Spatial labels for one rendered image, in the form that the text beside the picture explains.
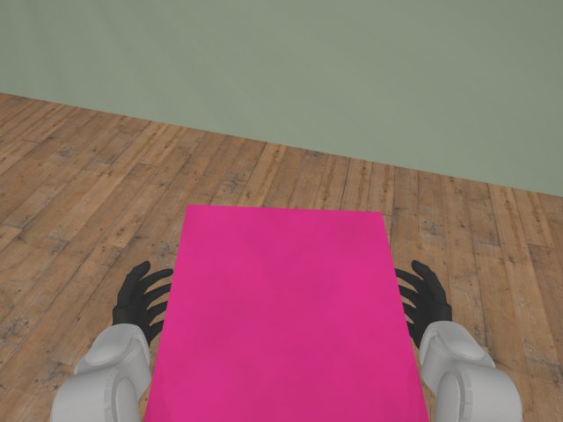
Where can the right robot forearm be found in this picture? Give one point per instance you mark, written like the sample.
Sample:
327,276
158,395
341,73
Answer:
463,377

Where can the left robot forearm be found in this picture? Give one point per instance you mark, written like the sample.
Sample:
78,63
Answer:
108,381

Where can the left robot hand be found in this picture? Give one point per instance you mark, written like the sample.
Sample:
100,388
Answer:
132,303

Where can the right robot hand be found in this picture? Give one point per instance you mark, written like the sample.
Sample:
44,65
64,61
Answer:
430,301

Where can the carton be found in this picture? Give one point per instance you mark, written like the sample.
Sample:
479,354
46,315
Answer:
284,315

